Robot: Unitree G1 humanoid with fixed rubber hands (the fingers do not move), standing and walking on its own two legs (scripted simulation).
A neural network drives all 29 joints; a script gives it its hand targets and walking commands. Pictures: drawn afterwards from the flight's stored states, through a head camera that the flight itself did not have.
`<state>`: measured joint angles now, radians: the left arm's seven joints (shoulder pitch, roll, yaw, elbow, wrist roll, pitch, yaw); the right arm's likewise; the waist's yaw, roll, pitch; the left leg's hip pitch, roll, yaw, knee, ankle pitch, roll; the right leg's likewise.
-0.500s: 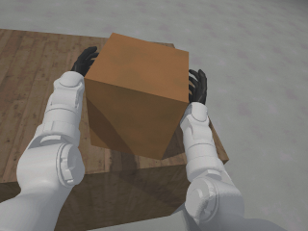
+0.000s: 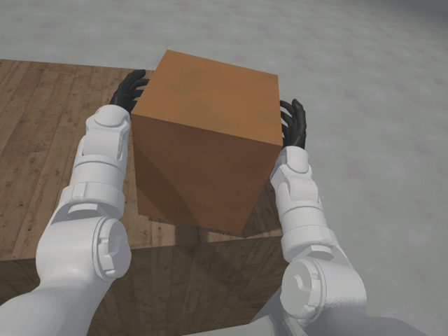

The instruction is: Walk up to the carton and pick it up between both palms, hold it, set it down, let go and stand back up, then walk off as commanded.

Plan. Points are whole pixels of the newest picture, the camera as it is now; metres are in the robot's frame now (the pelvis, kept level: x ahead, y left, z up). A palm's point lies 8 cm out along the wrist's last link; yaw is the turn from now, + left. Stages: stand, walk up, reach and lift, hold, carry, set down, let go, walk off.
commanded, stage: reach and lift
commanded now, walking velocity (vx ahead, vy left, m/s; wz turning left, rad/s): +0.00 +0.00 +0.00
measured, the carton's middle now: (205, 146) +0.43 +0.00 +0.12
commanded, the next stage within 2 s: none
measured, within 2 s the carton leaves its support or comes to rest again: neither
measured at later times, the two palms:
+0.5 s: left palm (116, 113) +0.41 +0.15 +0.21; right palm (300, 141) +0.37 -0.15 +0.20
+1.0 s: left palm (113, 111) +0.37 +0.15 +0.23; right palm (312, 126) +0.37 -0.15 +0.24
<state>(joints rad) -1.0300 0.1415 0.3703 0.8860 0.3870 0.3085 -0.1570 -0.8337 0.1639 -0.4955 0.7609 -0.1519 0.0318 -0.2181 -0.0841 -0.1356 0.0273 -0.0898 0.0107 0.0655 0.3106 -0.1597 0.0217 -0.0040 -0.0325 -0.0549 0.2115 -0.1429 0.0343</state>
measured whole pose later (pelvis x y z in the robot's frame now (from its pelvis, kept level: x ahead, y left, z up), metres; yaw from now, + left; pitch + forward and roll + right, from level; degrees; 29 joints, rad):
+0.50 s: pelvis -0.01 -0.01 +0.00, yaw +0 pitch -8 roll -1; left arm -0.96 0.08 0.43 0.67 0.42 0.47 -0.17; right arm -0.84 0.09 -0.33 0.74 -0.03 0.11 -0.24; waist -0.07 -0.11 0.05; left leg -0.03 0.02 0.06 0.30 -0.14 0.01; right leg 0.05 -0.02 -0.06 0.23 -0.14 0.02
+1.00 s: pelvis -0.02 -0.02 +0.00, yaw +2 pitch -10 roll -1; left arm -0.89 0.06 0.37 0.43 0.36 0.68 -0.10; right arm -0.92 -0.01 -0.18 0.78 0.14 0.22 -0.21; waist -0.10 -0.08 0.04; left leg -0.01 0.02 0.03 0.32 -0.14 0.00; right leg 0.08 -0.02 -0.09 0.25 -0.16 0.01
